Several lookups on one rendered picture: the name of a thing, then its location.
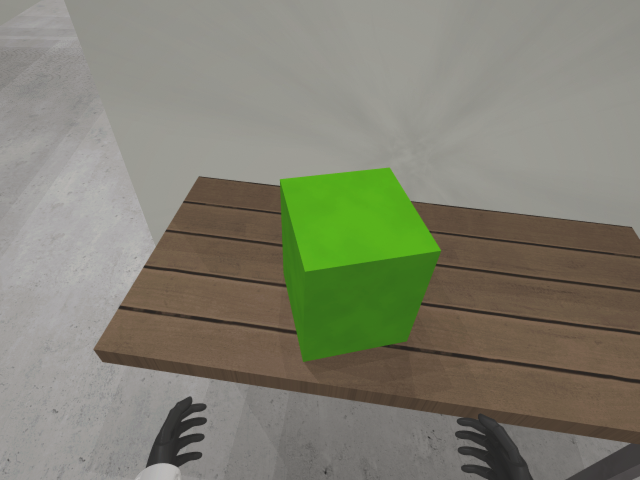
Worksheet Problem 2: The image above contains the table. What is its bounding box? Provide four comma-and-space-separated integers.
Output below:
93, 176, 640, 480

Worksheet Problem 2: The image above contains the carton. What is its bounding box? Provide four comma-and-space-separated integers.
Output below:
280, 168, 441, 362

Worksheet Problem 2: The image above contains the robot left hand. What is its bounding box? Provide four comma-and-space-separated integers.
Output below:
146, 396, 207, 468

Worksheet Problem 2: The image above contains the robot right hand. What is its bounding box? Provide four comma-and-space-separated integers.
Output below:
455, 413, 533, 480

